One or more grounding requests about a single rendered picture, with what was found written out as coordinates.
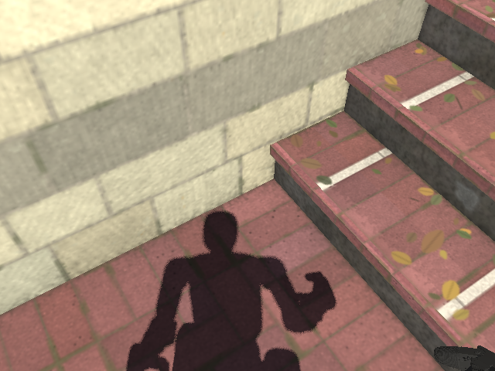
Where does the robot right hand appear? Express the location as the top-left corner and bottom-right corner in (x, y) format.
(434, 345), (495, 371)

